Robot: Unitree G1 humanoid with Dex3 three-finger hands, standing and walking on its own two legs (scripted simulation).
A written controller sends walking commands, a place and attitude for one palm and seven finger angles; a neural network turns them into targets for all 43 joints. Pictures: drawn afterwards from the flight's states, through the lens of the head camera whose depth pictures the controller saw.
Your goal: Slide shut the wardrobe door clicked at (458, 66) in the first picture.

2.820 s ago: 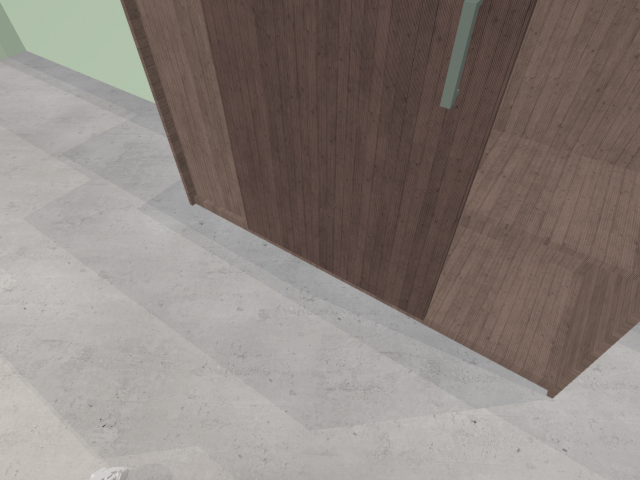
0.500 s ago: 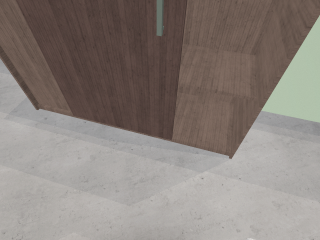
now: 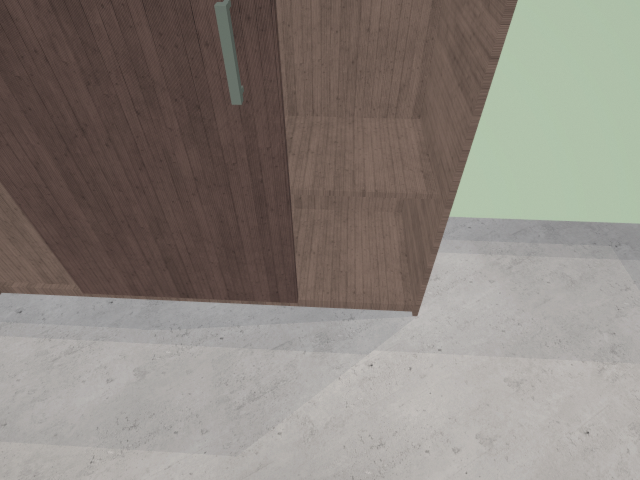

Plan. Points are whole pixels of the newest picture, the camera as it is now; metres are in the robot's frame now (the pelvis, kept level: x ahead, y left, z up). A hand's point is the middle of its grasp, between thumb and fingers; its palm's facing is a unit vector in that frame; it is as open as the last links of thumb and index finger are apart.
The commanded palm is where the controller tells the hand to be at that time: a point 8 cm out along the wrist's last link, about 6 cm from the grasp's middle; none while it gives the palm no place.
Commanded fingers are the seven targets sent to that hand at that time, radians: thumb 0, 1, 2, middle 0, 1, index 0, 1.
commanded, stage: take the last steps up to it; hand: left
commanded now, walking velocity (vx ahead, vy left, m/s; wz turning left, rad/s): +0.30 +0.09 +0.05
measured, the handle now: (232, 53) +0.84 +0.22 +0.18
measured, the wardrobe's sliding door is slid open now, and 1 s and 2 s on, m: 0.43 0.43 0.43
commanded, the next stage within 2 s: come to a stop and stand still in 0.80 s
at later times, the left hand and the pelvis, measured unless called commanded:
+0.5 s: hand (159, 475) +0.17 +0.25 -0.16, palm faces +0.03 -0.99 -0.17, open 7.3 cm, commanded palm none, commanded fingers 0.00 0.90 0.90 -0.20 -0.30 -0.20 -0.30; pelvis +0.13 +0.07 +0.01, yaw -1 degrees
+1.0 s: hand (202, 372) +0.33 +0.23 -0.17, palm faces +0.08 -0.98 -0.20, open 7.2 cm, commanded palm none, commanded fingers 0.00 0.90 0.90 -0.20 -0.30 -0.20 -0.30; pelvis +0.31 +0.05 +0.00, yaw +1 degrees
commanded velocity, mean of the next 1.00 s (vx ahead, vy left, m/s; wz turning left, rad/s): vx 0.19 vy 0.04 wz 0.00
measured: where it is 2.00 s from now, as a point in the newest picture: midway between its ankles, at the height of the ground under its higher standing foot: outside the picture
